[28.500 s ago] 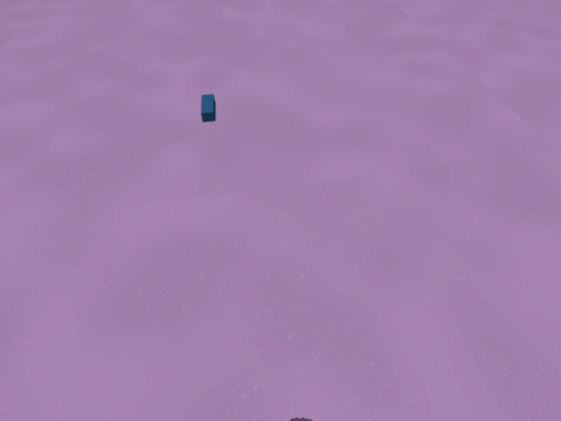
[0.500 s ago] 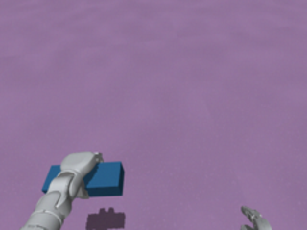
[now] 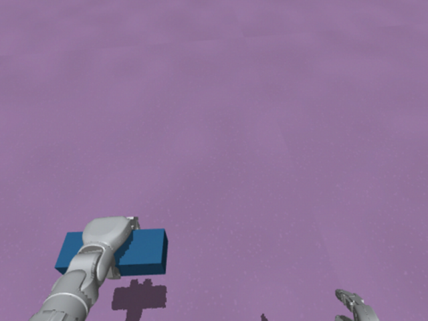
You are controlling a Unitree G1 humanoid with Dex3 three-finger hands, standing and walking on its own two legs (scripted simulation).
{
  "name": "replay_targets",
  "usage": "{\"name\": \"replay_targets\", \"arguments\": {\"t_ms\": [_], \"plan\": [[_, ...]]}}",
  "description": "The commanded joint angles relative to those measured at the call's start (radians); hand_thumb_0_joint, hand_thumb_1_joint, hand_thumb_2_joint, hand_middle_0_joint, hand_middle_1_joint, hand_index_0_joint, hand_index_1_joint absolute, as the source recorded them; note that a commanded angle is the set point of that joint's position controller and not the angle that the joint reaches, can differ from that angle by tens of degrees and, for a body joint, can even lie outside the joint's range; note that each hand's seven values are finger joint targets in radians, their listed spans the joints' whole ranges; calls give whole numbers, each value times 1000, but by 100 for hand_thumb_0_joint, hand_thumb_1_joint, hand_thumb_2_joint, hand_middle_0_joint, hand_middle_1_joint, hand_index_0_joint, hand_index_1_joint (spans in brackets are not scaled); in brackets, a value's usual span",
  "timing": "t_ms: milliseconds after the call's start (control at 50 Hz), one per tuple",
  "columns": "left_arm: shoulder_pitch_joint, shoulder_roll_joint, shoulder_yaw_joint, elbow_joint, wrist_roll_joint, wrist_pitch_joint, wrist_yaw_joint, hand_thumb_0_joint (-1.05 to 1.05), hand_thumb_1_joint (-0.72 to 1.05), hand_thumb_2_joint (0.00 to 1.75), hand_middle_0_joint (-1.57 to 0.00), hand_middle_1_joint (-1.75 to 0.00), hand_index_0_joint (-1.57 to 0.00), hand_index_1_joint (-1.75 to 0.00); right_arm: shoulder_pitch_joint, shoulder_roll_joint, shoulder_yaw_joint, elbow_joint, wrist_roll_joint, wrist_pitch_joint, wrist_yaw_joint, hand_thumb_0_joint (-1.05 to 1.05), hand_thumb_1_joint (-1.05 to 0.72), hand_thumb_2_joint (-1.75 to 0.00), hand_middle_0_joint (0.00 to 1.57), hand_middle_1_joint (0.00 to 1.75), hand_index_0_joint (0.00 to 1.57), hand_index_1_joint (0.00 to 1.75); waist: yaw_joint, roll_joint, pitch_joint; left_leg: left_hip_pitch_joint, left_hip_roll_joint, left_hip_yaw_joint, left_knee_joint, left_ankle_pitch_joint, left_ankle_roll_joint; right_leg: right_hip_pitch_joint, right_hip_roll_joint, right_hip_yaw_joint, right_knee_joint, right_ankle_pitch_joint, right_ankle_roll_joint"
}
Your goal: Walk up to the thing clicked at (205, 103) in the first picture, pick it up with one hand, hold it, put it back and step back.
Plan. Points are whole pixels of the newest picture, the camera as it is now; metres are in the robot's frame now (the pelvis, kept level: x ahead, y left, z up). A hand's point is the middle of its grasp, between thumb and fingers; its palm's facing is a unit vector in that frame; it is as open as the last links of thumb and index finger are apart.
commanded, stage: crouch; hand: left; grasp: from above
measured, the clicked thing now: (116, 253) +0.29 +0.23 -0.12
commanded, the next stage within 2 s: lower in 1.64 s
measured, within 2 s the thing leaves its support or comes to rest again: neither
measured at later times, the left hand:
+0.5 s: hand (138, 257) +0.35 +0.24 -0.33, palm faces -0.44 +0.03 -0.90, open 10.6 cm
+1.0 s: hand (151, 263) +0.38 +0.24 -0.50, palm faces -0.45 -0.03 -0.89, open 10.6 cm
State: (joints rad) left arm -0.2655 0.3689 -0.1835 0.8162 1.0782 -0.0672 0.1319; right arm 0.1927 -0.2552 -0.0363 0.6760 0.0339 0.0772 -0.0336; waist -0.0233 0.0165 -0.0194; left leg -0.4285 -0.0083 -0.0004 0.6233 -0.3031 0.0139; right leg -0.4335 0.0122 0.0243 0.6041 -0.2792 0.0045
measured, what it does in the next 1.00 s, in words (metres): lowers itself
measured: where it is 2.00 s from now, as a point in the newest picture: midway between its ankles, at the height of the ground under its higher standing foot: outside the picture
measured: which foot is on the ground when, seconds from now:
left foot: down 0.00-1.00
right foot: down 0.00-1.00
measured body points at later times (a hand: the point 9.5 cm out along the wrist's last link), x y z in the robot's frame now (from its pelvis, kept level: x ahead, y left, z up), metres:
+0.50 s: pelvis -0.06 +0.01 -0.20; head +0.11 +0.02 +0.22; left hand +0.37 +0.23 -0.28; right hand -0.03 -0.27 -0.32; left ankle +0.00 +0.11 -0.73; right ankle +0.01 -0.12 -0.73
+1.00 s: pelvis -0.07 +0.00 -0.32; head +0.17 +0.04 +0.06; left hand +0.40 +0.23 -0.45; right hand -0.02 -0.28 -0.44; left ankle +0.00 +0.11 -0.73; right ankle +0.01 -0.12 -0.73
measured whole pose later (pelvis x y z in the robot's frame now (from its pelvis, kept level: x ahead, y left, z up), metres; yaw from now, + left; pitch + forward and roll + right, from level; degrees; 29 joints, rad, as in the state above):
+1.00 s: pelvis -0.07 +0.00 -0.32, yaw -3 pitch +39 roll -6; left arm -0.86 0.59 0.08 1.37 1.27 -0.19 0.44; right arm 0.17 -0.27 -0.01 0.74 -0.12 -0.07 0.09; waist -0.22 0.02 -0.15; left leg -2.06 -0.02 -0.07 2.07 -0.70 0.01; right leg -2.02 0.02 -0.06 2.00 -0.67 0.01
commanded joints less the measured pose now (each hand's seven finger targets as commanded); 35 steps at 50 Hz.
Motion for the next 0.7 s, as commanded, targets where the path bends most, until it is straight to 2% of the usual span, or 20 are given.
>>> {"name": "replay_targets", "arguments": {"t_ms": [0,40,80,100,160,180,220,240,300,360,380,400,440,500,540,560,580,620,660,680], "plan": [[-469,208,83,-111,64,-10,142,0,50,101,-88,-85,-88,-85,55,-159,-76,-45,-16,-34,11,0,-88,-89,20,30,20,30,-46,27,-346,31,-17,7,140,250,-9,-115,6,-15,90,208,-23],[-489,218,100,-47,81,-18,175,0,50,101,-88,-85,-88,-85,82,-160,-83,-34,-25,-38,17,0,-88,-89,20,30,20,30,-54,13,-385,-65,-17,9,223,205,-2,-179,3,-15,161,178,-24],[-533,183,83,1,88,-29,204,0,49,101,-86,-88,-87,-87,100,-160,-86,-30,-33,-44,23,0,-88,-89,20,30,20,30,-65,17,-425,-159,-15,10,311,180,3,-280,7,-13,244,156,-28],[-553,187,82,28,97,-34,220,0,49,101,-86,-90,-87,-89,108,-167,-87,-26,-37,-48,24,0,-89,-89,20,30,20,30,-73,23,-447,-202,-14,11,358,163,4,-337,9,-18,290,137,-28],[-618,232,120,80,114,-36,269,0,52,97,-85,-91,-87,-89,115,-178,-90,-18,-52,-63,25,0,-88,-89,20,30,20,30,-64,93,-533,-295,-8,-2,467,135,-2,-499,19,-34,425,83,-41],[-641,222,110,108,120,-33,282,0,52,98,-85,-92,-88,-90,118,-182,-90,-17,-55,-67,22,0,-89,-89,20,30,20,30,-77,111,-550,-324,-7,-14,491,112,-5,-550,19,-40,468,65,-44],[-661,241,122,150,127,-25,297,0,56,96,-88,-91,-91,-89,131,-189,-93,-11,-60,-74,17,0,-89,-89,20,30,20,30,-81,123,-584,-408,-5,-29,549,73,-4,-637,16,-47,541,31,-47],[-669,266,142,159,122,-20,303,0,58,96,-90,-90,-92,-87,144,-193,-94,-8,-61,-77,13,0,-88,-89,20,30,20,30,-72,115,-621,-444,-4,-31,579,65,0,-657,19,-49,573,22,-48],[-726,286,150,163,112,-8,302,0,61,99,-92,-90,-94,-88,144,-196,-92,-6,-70,-91,8,0,-88,-89,20,30,20,30,-88,145,-688,-539,-1,-50,662,30,-3,-768,17,-56,680,-11,-50],[-700,328,187,235,106,10,300,0,58,98,-91,-88,-93,-87,153,-205,-94,-12,-74,-100,6,0,-88,-89,20,30,20,30,-88,99,-709,-653,-4,-59,713,-70,-3,-823,12,-63,743,-90,-48],[-743,345,190,238,105,11,296,0,55,102,-91,-89,-91,-88,152,-206,-90,-8,-78,-105,6,0,-88,-89,20,30,20,30,-100,103,-704,-700,-4,-62,734,-104,-4,-856,9,-61,763,-113,-46],[-786,359,195,221,101,7,290,0,55,102,-90,-90,-91,-89,152,-206,-90,-8,-80,-110,5,0,-88,-89,20,30,20,30,-105,112,-726,-729,-5,-62,756,-136,-5,-885,8,-60,785,-138,-46],[-794,389,209,231,103,1,277,0,56,102,-92,-88,-92,-88,156,-208,-88,-10,-82,-119,8,0,-89,-89,20,30,20,30,-106,123,-770,-771,-11,-54,806,-171,1,-917,8,-61,823,-171,-46],[-819,406,221,248,100,-24,267,0,56,103,-92,-88,-93,-88,161,-209,-76,-3,-88,-127,15,0,-89,-89,20,30,20,30,-121,133,-772,-854,-17,-58,859,-249,2,-985,5,-67,878,-237,-47],[-852,402,219,251,102,-46,261,0,58,104,-94,-87,-95,-87,172,-216,-73,13,-93,-134,23,0,-88,-89,20,30,20,30,-137,148,-801,-858,-15,-73,907,-246,2,-1066,2,-74,922,-243,-48],[-865,427,231,247,101,-58,262,0,59,105,-95,-88,-96,-87,175,-216,-72,8,-92,-136,28,0,-89,-89,20,30,20,30,-138,147,-818,-876,-18,-68,924,-265,4,-1070,4,-77,933,-257,-49],[-881,420,228,252,103,-68,265,0,58,110,-95,-88,-95,-89,179,-221,-71,14,-95,-139,32,0,-89,-89,20,30,20,30,-154,154,-806,-900,-17,-79,935,-286,2,-1100,0,-80,950,-270,-46],[-913,412,226,260,108,-84,276,0,57,110,-93,-88,-93,-89,187,-223,-62,30,-101,-144,41,0,-88,-89,20,30,20,30,-164,178,-800,-918,-15,-93,958,-304,-2,-1169,-3,-90,989,-282,-46],[-949,435,241,263,118,-102,295,0,56,108,-93,-86,-93,-86,199,-226,-60,39,-109,-150,51,0,-88,-89,20,30,20,30,-170,182,-849,-913,-16,-93,1003,-266,-2,-1179,-2,-95,1024,-255,-47],[-934,441,246,288,127,-104,305,0,55,109,-93,-87,-93,-88,206,-225,-55,46,-113,-154,57,0,-89,-90,20,30,20,30,-174,186,-842,-921,-17,-86,1030,-236,-2,-1191,-7,-93,1038,-232,-45]]}}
